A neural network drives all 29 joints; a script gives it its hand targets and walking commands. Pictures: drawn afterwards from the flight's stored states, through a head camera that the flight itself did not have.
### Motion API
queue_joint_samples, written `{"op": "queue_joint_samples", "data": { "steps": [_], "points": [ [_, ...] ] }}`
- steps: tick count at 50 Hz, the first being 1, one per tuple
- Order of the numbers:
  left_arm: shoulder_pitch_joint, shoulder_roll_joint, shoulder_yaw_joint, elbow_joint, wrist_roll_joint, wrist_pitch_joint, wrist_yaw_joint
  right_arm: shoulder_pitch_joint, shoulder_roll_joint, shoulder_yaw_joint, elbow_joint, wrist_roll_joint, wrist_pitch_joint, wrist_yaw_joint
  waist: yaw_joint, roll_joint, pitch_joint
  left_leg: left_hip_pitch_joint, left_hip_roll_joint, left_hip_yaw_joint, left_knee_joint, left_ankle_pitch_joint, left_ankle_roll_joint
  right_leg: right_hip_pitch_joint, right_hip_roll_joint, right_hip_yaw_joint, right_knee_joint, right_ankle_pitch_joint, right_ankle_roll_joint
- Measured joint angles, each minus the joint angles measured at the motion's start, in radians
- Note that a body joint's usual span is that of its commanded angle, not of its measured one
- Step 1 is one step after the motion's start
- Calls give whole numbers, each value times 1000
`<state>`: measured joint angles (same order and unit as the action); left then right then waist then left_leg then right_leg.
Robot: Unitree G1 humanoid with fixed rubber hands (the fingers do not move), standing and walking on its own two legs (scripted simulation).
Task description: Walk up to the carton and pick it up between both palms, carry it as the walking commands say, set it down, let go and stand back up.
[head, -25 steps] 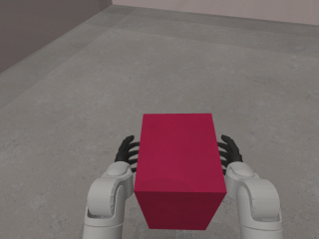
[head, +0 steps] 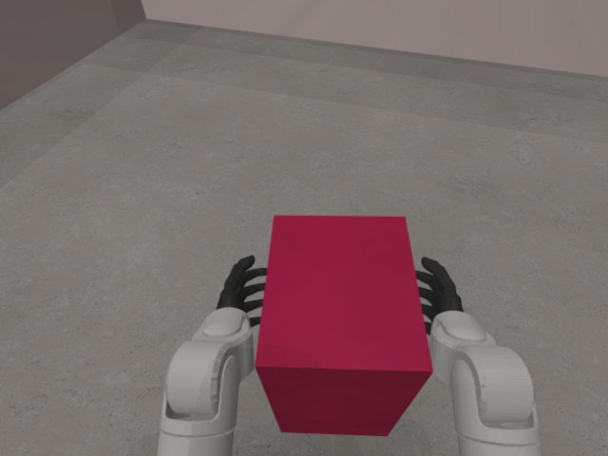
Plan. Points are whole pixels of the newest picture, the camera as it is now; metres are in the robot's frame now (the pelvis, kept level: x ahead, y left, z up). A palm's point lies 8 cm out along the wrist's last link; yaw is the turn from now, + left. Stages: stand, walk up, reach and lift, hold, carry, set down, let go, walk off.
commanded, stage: carry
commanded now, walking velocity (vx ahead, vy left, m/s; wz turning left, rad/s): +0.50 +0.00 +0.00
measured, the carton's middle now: (336, 336) +0.28 -0.01 +0.01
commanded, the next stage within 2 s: none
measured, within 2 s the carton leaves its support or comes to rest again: neither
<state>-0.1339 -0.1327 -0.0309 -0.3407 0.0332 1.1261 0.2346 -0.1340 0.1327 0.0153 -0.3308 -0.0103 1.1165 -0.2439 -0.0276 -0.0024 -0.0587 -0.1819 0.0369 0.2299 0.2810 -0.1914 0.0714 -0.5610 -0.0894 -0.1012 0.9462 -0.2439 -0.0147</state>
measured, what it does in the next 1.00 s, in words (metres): walks ahead: right foot, then left foot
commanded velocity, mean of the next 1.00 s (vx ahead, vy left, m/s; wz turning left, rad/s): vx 0.50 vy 0.00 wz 0.00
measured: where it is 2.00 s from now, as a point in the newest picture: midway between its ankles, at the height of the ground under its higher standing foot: (298, 204)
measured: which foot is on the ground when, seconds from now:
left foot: down 0.00-0.30, up 0.32-0.74, down 0.76-1.00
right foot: up 0.00-0.26, down 0.28-0.76, up 0.78-1.00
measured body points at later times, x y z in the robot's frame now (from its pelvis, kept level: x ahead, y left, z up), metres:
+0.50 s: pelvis +0.34 -0.04 -0.01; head +0.37 -0.04 +0.44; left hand +0.61 +0.12 +0.06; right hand +0.64 -0.13 +0.06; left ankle +0.33 +0.11 -0.69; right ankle +0.34 -0.10 -0.75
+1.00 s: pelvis +0.67 +0.06 +0.00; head +0.70 +0.07 +0.45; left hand +0.96 +0.18 +0.07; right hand +0.96 -0.07 +0.07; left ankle +0.66 +0.11 -0.75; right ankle +0.66 -0.09 -0.68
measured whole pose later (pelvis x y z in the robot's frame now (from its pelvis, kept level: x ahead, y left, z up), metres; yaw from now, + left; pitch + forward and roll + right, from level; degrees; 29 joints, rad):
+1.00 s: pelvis +0.67 +0.06 +0.00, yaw +0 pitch +5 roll -2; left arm -0.15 -0.13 -0.02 -0.34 0.04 1.12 0.22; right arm -0.16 0.14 0.01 -0.32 -0.02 1.12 -0.24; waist -0.02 -0.01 -0.04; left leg -0.19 0.02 0.24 0.25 -0.16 0.08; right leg -0.54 -0.09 -0.08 0.97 -0.24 -0.01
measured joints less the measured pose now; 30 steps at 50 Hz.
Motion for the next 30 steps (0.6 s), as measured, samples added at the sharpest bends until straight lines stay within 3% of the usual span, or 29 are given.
{"op": "queue_joint_samples", "data": {
  "steps": [7, 12, 13, 15, 17, 19, 24, 30],
  "points": [
    [-6, 0, 5, -43, 6, 14, 1, -13, 1, 9, -26, -8, 7, 6, 19, 1, -19, 193, 7, -27, -87, -91, -41, -59, 9, -53, -229, 116, 3],
    [-6, 0, 10, -64, -1, 34, 1, -13, 1, 20, -46, -18, 28, 6, 29, 12, -24, 299, 23, -37, -35, -229, -88, 8, 57, -104, -416, 159, -1],
    [-11, -1, 10, -62, -3, 36, 1, -13, 1, 19, -51, -20, 32, 6, 31, 10, -20, 300, 32, -31, 37, -275, -97, 48, 70, -121, -469, 175, 1],
    [-25, -3, 5, -26, -4, 27, 1, -18, 1, -1, -39, -19, 34, 7, 48, 32, -10, 208, 80, -47, 341, -309, -99, 74, 93, -138, -440, 183, -51],
    [-40, -5, 8, 16, -7, 24, 2, -26, 2, -17, -15, -21, 40, 9, 53, 36, 10, 25, 64, -152, 701, -262, -92, 91, 94, -145, -402, 109, -87],
    [-38, -5, 11, 35, -8, 23, 2, -29, 3, -21, 4, -21, 44, 9, 50, 32, 28, -128, 48, -194, 866, -197, -88, 147, 93, -146, -446, 85, -81],
    [-19, -2, 16, 21, -7, -4, 0, -31, 3, -7, 14, -22, 14, 10, 56, 16, 42, -346, 70, -171, 728, -98, -99, 309, 92, -125, -600, 71, -68],
    [-17, -2, 20, -16, -11, -17, -5, -34, 4, 9, -20, -33, 7, 9, 51, 6, 32, -424, 69, -129, 477, 59, -107, 501, 69, -85, -711, 10, -27]
  ]
}}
